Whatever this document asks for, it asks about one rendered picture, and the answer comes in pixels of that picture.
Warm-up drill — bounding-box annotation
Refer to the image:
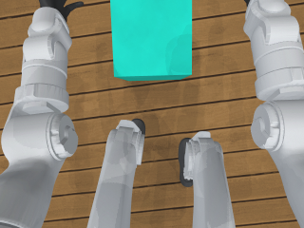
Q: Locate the robot left hand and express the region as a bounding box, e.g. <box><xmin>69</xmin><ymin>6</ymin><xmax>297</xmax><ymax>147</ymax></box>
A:
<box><xmin>39</xmin><ymin>0</ymin><xmax>84</xmax><ymax>22</ymax></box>

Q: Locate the robot left upper arm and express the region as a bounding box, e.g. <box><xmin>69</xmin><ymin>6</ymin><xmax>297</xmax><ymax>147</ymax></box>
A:
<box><xmin>0</xmin><ymin>111</ymin><xmax>79</xmax><ymax>228</ymax></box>

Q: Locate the left robot forearm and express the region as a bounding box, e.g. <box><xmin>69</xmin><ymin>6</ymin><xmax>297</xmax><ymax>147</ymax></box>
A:
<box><xmin>1</xmin><ymin>7</ymin><xmax>72</xmax><ymax>157</ymax></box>

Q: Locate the robot right upper arm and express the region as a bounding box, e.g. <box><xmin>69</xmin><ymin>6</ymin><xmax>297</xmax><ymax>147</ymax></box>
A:
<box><xmin>250</xmin><ymin>99</ymin><xmax>304</xmax><ymax>228</ymax></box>

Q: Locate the right robot forearm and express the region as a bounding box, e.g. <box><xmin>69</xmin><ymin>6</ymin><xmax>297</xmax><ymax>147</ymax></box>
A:
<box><xmin>243</xmin><ymin>0</ymin><xmax>304</xmax><ymax>102</ymax></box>

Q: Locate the carton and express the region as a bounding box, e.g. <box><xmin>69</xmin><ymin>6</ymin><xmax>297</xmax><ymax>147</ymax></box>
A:
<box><xmin>110</xmin><ymin>0</ymin><xmax>192</xmax><ymax>81</ymax></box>

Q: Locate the right robot shin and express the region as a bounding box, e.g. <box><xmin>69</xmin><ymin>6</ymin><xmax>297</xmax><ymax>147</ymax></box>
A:
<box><xmin>183</xmin><ymin>131</ymin><xmax>224</xmax><ymax>180</ymax></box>

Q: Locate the robot right foot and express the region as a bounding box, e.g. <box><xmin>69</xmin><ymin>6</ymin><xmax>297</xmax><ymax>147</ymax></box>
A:
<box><xmin>178</xmin><ymin>138</ymin><xmax>194</xmax><ymax>187</ymax></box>

